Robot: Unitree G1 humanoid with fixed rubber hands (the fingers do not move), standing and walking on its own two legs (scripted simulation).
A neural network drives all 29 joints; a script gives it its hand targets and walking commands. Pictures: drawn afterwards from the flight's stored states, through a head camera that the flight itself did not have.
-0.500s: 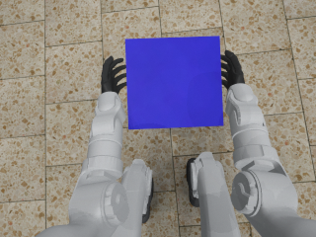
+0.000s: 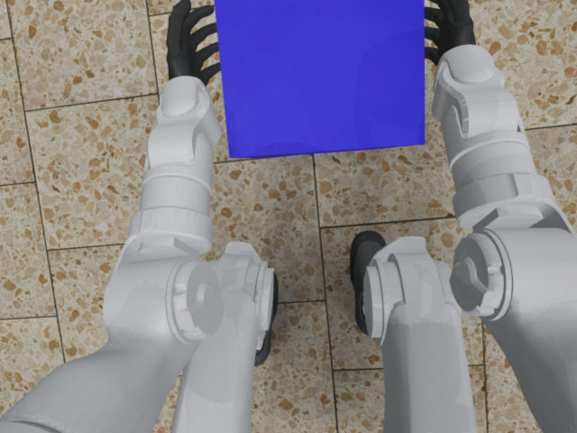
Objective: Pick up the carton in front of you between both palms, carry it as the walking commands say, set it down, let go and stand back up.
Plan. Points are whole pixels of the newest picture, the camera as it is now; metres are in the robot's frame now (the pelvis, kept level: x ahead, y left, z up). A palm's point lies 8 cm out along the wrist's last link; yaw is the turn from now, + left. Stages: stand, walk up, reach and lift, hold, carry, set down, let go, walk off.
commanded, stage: set down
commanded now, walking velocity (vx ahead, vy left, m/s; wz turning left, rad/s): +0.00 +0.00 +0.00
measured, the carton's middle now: (314, 79) +0.53 -0.05 -0.23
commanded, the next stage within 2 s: none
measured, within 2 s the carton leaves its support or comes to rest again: rests again in 0.64 s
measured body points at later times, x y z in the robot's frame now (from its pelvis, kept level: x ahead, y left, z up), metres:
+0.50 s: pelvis +0.01 +0.01 -0.04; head +0.36 -0.03 +0.23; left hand +0.54 +0.10 -0.20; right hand +0.54 -0.20 -0.22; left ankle +0.09 +0.12 -0.38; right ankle +0.14 -0.12 -0.38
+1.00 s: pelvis +0.00 +0.01 -0.05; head +0.36 -0.03 +0.21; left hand +0.54 +0.12 -0.22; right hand +0.55 -0.20 -0.22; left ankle +0.09 +0.12 -0.38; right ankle +0.14 -0.12 -0.38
